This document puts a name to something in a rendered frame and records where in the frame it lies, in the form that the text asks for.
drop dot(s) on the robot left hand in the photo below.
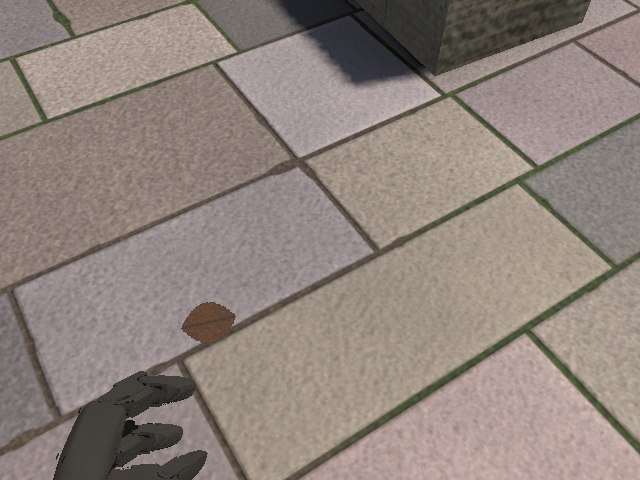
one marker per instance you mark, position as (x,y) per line
(101,439)

